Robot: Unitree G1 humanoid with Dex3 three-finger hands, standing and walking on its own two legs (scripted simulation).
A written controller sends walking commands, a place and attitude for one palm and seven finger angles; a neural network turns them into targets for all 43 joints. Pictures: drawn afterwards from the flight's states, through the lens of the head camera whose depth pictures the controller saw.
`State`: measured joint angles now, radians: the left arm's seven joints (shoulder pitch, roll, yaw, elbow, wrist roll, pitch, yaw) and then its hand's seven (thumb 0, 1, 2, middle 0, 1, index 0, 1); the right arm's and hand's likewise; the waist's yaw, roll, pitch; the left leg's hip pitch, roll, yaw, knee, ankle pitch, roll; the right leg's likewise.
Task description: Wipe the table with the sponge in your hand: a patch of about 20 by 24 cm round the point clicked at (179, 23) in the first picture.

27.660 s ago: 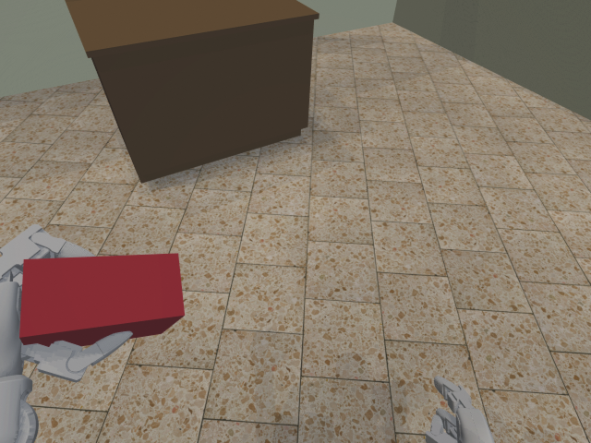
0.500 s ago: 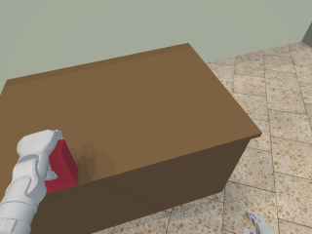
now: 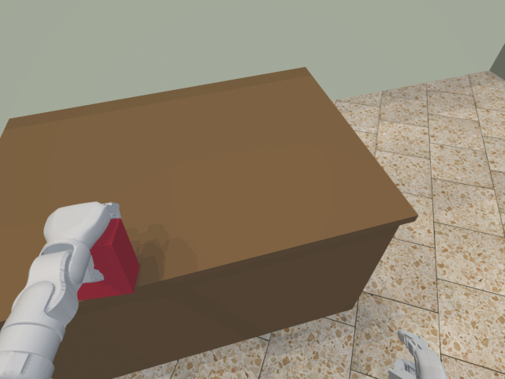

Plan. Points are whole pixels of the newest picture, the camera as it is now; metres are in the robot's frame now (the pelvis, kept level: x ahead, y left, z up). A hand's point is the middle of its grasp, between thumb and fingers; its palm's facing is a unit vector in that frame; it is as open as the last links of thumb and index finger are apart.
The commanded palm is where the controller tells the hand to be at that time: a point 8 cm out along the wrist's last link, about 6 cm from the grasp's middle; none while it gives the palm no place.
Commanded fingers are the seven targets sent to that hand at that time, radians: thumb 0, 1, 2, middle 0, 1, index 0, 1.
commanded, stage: lower the sponge onto the table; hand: left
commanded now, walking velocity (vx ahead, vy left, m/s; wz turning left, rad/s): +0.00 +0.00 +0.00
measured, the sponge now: (100, 268) +0.27 +0.33 -0.02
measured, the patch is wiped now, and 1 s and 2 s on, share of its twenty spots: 0.05 0.05 0.40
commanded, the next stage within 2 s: wipe forward along the first lane in 1.44 s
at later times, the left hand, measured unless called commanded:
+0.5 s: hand (86, 236) +0.29 +0.33 +0.05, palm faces -0.09 -0.01 -1.00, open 10.0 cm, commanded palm +0.28 +0.35 +0.11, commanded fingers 0.00 0.10 1.30 -1.20 -1.60 -1.20 -1.60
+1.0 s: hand (83, 232) +0.30 +0.35 +0.04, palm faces -0.04 -0.02 -1.00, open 10.0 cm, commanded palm +0.27 +0.34 +0.09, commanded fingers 0.00 0.10 1.30 -1.20 -1.60 -1.20 -1.60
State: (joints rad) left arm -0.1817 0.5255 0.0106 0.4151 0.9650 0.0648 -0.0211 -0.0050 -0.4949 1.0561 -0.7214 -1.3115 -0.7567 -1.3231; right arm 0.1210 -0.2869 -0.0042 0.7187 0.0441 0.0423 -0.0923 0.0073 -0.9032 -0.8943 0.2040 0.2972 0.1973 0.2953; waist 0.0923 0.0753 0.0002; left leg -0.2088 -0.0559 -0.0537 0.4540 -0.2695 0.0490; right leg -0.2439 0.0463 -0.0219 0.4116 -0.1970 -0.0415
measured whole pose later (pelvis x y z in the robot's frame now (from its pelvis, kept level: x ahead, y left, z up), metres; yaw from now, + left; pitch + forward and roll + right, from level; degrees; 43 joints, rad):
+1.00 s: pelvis +0.00 +0.02 +0.00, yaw -2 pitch +4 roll -1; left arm -0.20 0.51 0.08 0.48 1.00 0.05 0.16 0.00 -0.50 1.06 -0.72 -1.31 -0.76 -1.33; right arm 0.14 -0.26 -0.02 0.73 0.05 0.05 -0.06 0.01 -0.90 -0.89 0.20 0.30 0.20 0.30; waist 0.07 0.07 -0.04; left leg -0.28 -0.07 -0.02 0.50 -0.28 0.06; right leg -0.32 0.04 0.01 0.45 -0.20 -0.02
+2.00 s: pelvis -0.02 +0.00 -0.02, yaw -1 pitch +11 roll -1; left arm -0.50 0.66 0.12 0.93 1.05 -0.03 0.19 0.00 -0.52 1.08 -0.73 -1.32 -0.76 -1.34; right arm 0.23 -0.30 -0.02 0.74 0.07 0.07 -0.06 0.00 -0.90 -0.89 0.20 0.30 0.20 0.30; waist 0.01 0.05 -0.09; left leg -0.53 -0.04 -0.04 0.66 -0.33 0.04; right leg -0.56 0.07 -0.02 0.59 -0.23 -0.05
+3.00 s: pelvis +0.00 +0.03 -0.04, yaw -3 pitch +21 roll -4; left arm -0.80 0.85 0.13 1.14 1.09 -0.08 0.11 0.01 -0.54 1.09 -0.75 -1.32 -0.78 -1.35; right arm 0.33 -0.30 0.01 0.70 0.06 0.15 -0.06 0.00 -0.90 -0.89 0.21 0.30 0.20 0.30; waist -0.05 0.04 -0.13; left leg -0.77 -0.04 -0.01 0.83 -0.41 0.09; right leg -0.78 0.07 -0.01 0.70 -0.28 0.00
